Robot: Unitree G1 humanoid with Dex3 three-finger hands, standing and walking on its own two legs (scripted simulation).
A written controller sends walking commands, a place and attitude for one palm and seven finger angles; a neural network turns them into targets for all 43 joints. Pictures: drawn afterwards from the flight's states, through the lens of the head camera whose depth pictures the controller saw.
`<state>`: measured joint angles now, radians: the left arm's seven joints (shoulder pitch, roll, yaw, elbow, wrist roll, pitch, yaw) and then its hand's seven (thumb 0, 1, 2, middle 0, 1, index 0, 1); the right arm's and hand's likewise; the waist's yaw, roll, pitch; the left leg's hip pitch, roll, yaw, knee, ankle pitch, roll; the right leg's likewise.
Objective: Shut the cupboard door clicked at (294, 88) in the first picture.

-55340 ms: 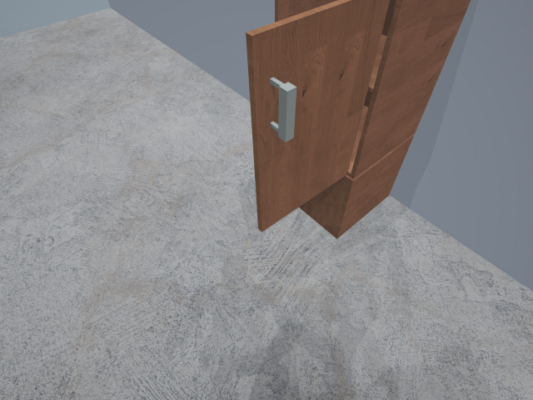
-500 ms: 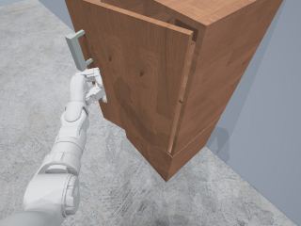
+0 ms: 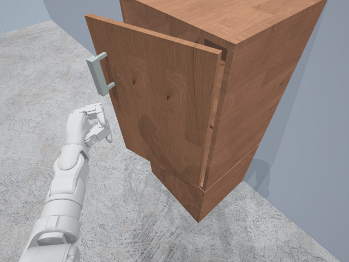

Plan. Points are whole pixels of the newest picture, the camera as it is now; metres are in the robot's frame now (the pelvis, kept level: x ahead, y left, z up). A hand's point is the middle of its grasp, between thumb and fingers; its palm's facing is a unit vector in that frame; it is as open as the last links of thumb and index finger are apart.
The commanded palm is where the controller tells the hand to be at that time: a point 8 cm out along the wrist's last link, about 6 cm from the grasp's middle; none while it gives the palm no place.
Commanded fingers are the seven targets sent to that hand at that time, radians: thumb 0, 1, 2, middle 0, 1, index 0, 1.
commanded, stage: draw the hand back to the body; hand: left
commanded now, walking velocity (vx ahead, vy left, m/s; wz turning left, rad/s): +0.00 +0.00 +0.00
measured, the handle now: (103, 74) +0.62 +0.23 +0.11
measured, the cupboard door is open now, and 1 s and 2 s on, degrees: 17 17 17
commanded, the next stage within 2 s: step back with the hand held close in 1.28 s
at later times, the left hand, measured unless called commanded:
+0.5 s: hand (54, 166) +0.27 +0.23 +0.14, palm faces +0.32 -0.92 -0.24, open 3.4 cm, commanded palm +0.22 +0.27 +0.17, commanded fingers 0.00 0.90 0.90 -0.72 -0.87 -0.72 -0.87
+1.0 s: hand out of the picture +0.18 +0.28 +0.17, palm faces +0.50 -0.76 -0.42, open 6.8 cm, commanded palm +0.14 +0.31 +0.19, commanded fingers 0.00 0.90 0.90 -0.20 -0.30 -0.20 -0.30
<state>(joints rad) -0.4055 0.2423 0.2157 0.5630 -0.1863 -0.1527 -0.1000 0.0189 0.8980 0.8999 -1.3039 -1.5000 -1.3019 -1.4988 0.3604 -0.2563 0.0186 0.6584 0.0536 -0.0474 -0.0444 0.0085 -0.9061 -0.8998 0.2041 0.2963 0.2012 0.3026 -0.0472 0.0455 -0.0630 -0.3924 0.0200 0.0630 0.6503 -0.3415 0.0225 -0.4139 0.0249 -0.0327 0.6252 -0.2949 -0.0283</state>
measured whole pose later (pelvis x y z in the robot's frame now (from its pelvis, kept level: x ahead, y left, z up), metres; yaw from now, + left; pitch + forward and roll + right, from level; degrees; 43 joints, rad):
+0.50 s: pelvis +0.01 +0.00 +0.02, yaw +2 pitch -4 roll -1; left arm 0.10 0.28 0.15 -0.07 -0.07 -0.04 0.08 0.02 0.89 0.90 -0.99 -1.15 -0.99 -1.15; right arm 0.15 -0.23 0.06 0.61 0.02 -0.05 -0.08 0.01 -0.91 -0.90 0.20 0.30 0.20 0.30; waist 0.06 0.05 0.02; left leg -0.11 -0.01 0.04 0.42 -0.25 0.03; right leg -0.11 0.01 -0.05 0.39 -0.21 -0.02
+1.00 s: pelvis +0.01 +0.00 +0.02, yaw +2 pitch -5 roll -1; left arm 0.49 0.34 0.35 -0.36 -0.06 -0.09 0.11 0.02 0.89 0.90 -0.33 -0.42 -0.32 -0.42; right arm 0.21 -0.24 0.00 0.65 0.01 -0.07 -0.08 0.01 -0.91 -0.90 0.20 0.30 0.20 0.30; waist 0.07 0.08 0.01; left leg -0.08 0.00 0.04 0.41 -0.26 0.02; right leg -0.08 0.02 -0.05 0.38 -0.22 -0.02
